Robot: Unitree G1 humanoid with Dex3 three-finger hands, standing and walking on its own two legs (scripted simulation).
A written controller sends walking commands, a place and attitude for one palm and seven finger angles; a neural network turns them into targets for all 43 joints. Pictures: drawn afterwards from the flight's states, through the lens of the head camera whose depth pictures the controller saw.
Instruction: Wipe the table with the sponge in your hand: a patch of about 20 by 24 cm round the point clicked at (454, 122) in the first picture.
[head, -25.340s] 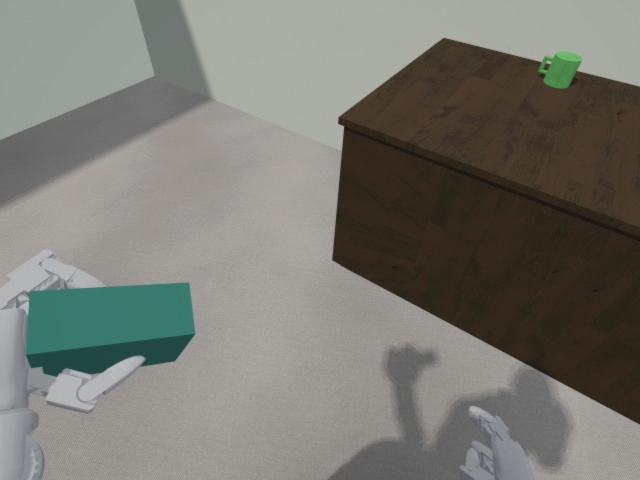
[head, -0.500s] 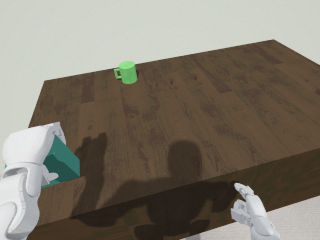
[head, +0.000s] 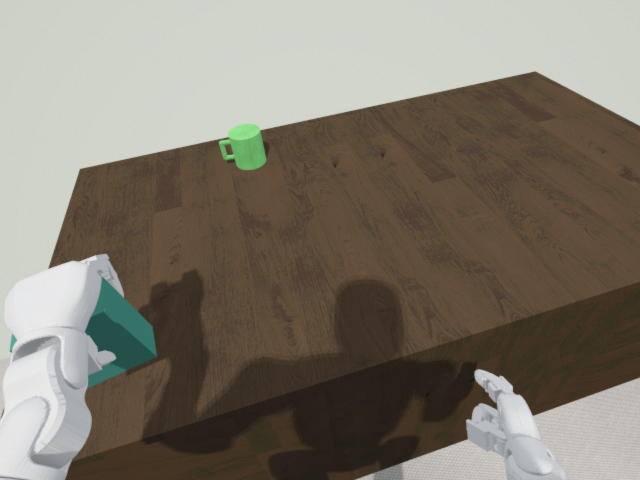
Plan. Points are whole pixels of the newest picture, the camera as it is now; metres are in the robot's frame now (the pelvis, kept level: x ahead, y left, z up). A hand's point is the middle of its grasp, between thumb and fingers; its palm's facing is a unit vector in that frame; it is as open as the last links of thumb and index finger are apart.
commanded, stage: move the sponge above the wiping area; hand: left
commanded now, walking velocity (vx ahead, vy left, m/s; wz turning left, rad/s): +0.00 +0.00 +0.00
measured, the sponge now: (101, 344) +0.23 +0.33 +0.06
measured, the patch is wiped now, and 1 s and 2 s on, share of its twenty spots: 0.00 0.00 0.00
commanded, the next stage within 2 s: none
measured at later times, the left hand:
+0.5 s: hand (107, 332) +0.24 +0.32 +0.07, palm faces -0.05 -0.11 -0.99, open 9.6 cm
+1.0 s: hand (131, 348) +0.24 +0.31 +0.04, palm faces -0.14 -0.16 -0.98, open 9.6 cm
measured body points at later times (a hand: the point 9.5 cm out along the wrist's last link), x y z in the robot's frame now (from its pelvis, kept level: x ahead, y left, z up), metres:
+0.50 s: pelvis +0.00 +0.01 +0.00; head +0.00 -0.03 +0.45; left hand +0.24 +0.32 +0.13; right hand +0.25 -0.19 -0.09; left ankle +0.02 +0.10 -0.74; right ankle +0.02 -0.09 -0.74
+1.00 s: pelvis +0.02 +0.01 +0.00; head +0.02 -0.02 +0.45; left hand +0.24 +0.31 +0.09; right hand +0.26 -0.20 -0.08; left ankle +0.02 +0.10 -0.74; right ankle +0.02 -0.09 -0.74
